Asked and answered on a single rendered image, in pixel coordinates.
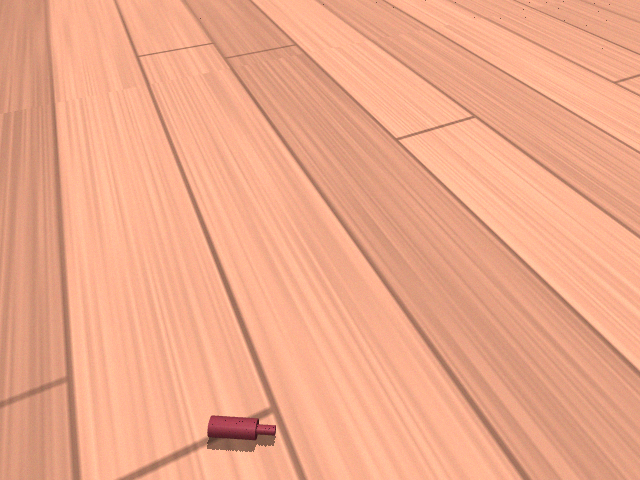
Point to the bottle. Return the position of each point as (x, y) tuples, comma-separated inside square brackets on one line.
[(238, 428)]

